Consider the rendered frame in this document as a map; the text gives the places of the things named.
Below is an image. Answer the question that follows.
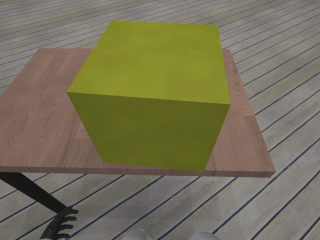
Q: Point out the table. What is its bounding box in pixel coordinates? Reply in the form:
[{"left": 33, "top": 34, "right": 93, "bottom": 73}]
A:
[{"left": 0, "top": 48, "right": 276, "bottom": 214}]

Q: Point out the left robot thigh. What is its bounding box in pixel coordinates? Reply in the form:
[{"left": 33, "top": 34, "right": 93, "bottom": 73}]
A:
[{"left": 122, "top": 230, "right": 152, "bottom": 240}]

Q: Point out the carton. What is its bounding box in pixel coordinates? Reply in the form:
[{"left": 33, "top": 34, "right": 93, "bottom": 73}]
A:
[{"left": 66, "top": 20, "right": 231, "bottom": 173}]

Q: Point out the robot left hand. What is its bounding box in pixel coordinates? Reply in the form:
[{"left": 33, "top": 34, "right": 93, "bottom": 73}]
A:
[{"left": 40, "top": 206, "right": 79, "bottom": 240}]

